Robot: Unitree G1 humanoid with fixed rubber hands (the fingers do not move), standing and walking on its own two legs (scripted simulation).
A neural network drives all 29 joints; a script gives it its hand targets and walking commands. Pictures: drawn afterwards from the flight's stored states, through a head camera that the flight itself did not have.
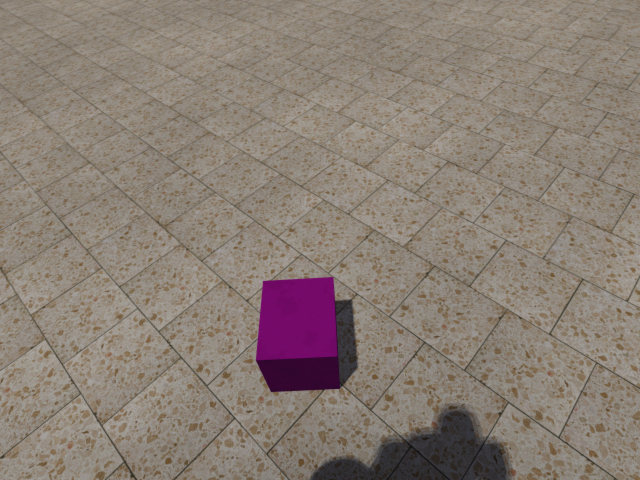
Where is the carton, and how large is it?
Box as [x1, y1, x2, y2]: [256, 277, 339, 391]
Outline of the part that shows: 332,277 263,281 256,361 271,391 339,388 335,307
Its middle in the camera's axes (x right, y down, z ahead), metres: -0.06 +0.29 +1.23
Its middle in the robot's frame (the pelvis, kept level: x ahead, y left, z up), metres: +0.62 +0.13 -0.65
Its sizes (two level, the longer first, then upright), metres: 0.263 0.224 0.252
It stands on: the floor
